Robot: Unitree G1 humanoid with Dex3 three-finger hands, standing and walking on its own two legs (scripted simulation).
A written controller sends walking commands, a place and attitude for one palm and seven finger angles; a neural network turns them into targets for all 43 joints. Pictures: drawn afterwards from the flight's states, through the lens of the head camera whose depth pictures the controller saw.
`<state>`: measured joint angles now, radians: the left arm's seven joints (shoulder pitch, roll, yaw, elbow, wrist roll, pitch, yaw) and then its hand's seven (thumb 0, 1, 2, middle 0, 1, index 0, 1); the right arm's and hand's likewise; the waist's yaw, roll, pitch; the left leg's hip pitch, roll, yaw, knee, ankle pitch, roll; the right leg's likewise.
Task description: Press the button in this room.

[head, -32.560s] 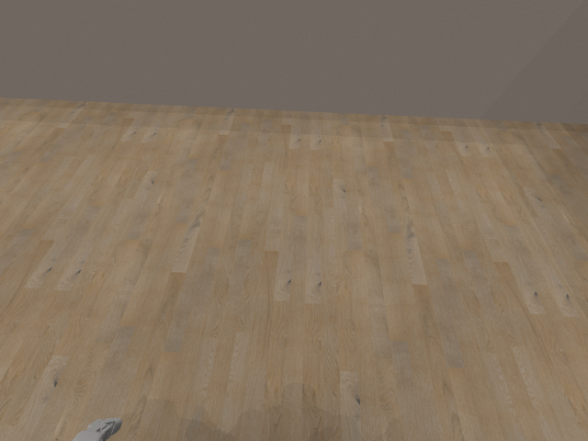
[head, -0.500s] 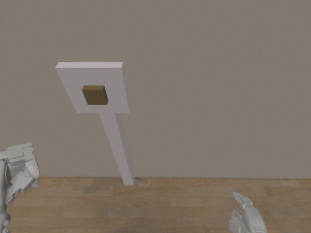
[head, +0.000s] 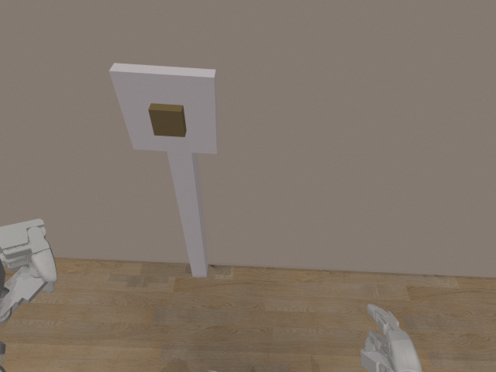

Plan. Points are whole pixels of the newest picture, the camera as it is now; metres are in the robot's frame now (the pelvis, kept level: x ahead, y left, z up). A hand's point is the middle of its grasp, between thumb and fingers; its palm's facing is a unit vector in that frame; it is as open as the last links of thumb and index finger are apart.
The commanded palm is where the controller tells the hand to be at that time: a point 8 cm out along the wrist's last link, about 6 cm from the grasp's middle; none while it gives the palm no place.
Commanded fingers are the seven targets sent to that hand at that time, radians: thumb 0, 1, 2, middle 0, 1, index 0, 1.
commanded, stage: step back with the hand held close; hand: left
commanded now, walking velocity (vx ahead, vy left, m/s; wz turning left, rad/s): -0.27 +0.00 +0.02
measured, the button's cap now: (168, 119) +0.56 +0.21 +0.09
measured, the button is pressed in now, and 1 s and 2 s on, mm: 0 0 0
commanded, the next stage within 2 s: stop stepping back and stand still in 0.50 s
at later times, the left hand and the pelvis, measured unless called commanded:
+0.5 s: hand (12, 326) +0.13 +0.24 +0.18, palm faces +0.23 -0.88 -0.42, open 3.1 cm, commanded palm +0.06 +0.29 +0.19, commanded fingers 0.00 0.90 0.90 -1.30 -1.50 -1.30 -1.50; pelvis -0.09 +0.01 +0.01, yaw -2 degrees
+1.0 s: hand out of the picture +0.02 +0.25 +0.19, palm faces +0.31 -0.86 -0.41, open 3.1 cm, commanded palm -0.04 +0.30 +0.19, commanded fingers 0.00 0.90 0.90 -1.30 -1.50 -1.30 -1.50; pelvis -0.18 +0.03 +0.01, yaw -2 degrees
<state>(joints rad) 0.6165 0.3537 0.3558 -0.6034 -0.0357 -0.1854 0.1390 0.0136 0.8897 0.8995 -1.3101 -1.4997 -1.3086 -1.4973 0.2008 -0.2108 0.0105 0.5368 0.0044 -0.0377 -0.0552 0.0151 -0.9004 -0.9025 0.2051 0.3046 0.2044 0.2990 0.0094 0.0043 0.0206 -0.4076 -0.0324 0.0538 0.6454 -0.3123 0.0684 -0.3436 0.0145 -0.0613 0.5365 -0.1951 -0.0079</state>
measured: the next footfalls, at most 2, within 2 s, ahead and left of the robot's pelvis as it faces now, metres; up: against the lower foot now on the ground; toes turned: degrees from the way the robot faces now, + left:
right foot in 0.54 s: -0.12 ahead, -0.06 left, +0.00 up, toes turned -3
left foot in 0.78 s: -0.11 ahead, +0.15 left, +0.00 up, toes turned +5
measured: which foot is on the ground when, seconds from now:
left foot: down 0.00-0.58, up 0.60-0.76, down 0.78-1.00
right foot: down 0.00-0.08, up 0.10-0.52, down 0.54-1.00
